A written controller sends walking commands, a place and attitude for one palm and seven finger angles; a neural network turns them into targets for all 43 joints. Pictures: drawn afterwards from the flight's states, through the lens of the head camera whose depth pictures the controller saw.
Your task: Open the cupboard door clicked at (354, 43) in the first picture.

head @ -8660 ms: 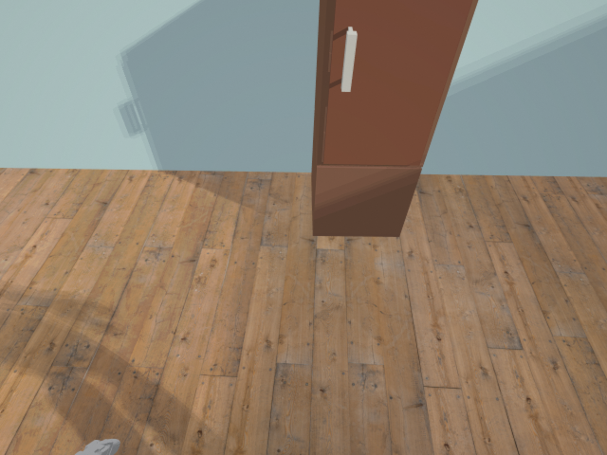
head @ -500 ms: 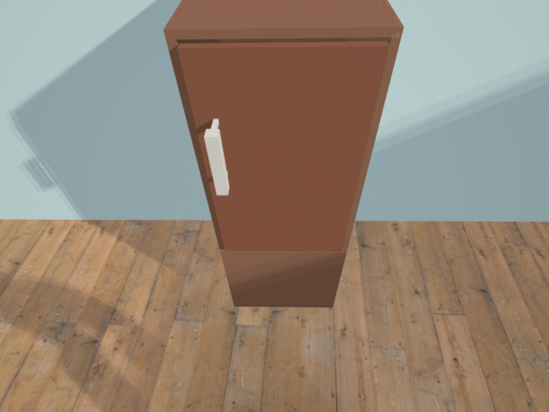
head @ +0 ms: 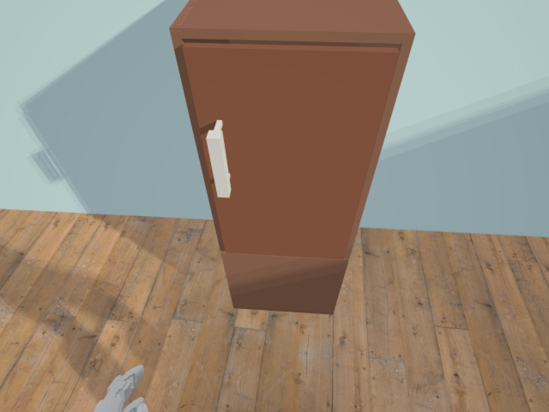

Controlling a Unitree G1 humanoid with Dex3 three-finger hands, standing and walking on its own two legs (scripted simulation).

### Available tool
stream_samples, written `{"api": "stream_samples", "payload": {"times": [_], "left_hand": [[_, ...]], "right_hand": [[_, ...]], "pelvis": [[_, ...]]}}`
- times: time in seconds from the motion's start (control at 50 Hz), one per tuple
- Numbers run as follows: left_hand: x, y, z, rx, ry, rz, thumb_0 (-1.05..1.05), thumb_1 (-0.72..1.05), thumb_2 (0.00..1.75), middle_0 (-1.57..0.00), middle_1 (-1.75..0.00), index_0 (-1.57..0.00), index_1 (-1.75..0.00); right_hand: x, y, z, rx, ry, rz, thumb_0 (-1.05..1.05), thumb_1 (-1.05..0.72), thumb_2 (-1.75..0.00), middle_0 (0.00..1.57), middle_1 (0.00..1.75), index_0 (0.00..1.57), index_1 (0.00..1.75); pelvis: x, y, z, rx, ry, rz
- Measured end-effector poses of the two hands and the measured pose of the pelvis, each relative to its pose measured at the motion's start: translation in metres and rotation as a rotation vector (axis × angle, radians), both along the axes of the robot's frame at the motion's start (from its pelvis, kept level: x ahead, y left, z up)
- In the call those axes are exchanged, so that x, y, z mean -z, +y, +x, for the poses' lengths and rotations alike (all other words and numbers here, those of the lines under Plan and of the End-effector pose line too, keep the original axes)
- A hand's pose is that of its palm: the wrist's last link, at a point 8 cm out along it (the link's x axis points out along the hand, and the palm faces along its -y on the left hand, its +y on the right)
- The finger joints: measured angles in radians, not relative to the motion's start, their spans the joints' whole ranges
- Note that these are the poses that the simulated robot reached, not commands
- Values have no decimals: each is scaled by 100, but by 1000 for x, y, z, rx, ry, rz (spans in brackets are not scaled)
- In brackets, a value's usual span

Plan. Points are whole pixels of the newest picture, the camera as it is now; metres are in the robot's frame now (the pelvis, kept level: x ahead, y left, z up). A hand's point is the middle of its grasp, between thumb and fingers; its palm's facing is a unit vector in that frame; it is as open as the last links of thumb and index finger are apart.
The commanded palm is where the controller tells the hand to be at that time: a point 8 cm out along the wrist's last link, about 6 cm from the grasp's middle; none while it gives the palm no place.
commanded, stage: raise the hand with hooked fingers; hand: left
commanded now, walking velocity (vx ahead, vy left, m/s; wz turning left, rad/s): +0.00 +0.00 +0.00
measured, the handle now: (221, 159) +0.57 +0.14 +0.04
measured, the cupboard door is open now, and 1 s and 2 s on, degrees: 0 0 0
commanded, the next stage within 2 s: move the hooked fingers beside the handle in 1.98 s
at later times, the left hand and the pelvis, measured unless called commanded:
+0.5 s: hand (137, 380) +0.17 +0.21 -0.03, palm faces +0.00 -1.00 -0.07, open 9.8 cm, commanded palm +0.15 +0.27 -0.02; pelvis -0.04 -0.01 -0.08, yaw +2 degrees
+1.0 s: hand (107, 333) +0.22 +0.26 +0.01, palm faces +0.00 -1.00 -0.07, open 12.8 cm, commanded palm +0.20 +0.31 +0.02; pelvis -0.03 +0.02 -0.05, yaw +1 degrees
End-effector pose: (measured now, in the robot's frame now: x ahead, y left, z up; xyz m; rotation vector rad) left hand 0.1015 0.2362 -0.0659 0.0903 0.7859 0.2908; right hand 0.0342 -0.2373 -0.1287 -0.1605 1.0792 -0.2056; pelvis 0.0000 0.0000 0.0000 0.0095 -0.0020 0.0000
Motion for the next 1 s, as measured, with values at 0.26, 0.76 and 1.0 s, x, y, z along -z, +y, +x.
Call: {"api": "stream_samples", "payload": {"times": [0.26, 0.76, 1.0], "left_hand": [[-32, -5, 52, 338, -762, -103, 1, 66, 79, -22, -46, -22, -46], [-64, 55, 83, 315, -712, -43, 1, 8, 54, -26, -83, -26, -83], [-77, 73, 98, 317, -744, -27, 0, -20, 42, -28, -101, -28, -101]], "right_hand": [[-54, -34, 165, -232, -665, -138, 1, -91, -90, 20, 29, 20, 30], [8, 17, 64, -171, -318, -32, 2, -90, -90, 20, 30, 21, 30], [-25, 7, 99, -204, -413, -118, 1, -90, -90, 20, 30, 21, 30]], "pelvis": [[66, -12, -26, -5, 198, 11], [59, 10, -33, -21, 207, -43], [50, 19, -25, -25, 173, -50]]}}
